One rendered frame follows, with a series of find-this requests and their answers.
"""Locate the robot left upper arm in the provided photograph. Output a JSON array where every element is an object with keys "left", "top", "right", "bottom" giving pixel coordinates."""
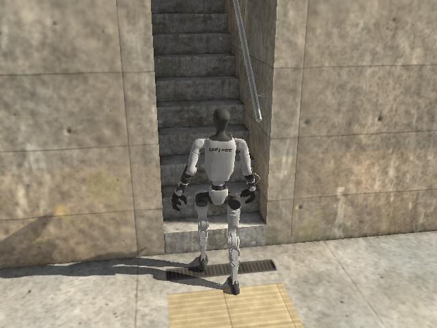
[{"left": 186, "top": 137, "right": 207, "bottom": 176}]

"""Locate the robot right upper arm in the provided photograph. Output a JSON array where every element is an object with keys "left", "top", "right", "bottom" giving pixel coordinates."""
[{"left": 235, "top": 138, "right": 252, "bottom": 176}]

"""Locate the robot right forearm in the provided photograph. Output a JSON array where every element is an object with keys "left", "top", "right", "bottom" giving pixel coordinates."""
[{"left": 244, "top": 166, "right": 256, "bottom": 191}]

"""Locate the robot left forearm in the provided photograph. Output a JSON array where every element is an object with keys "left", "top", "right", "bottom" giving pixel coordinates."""
[{"left": 175, "top": 164, "right": 191, "bottom": 196}]

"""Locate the right robot hand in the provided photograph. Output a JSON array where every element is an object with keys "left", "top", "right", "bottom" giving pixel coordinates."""
[{"left": 240, "top": 189, "right": 256, "bottom": 204}]

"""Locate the right robot foot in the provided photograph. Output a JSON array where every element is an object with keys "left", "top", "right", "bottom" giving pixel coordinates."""
[{"left": 228, "top": 275, "right": 240, "bottom": 295}]

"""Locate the left robot hand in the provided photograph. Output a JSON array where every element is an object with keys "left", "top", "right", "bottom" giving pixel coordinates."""
[{"left": 171, "top": 192, "right": 187, "bottom": 211}]

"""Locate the humanoid robot head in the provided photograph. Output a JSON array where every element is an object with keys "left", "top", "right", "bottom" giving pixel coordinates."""
[{"left": 209, "top": 108, "right": 232, "bottom": 141}]

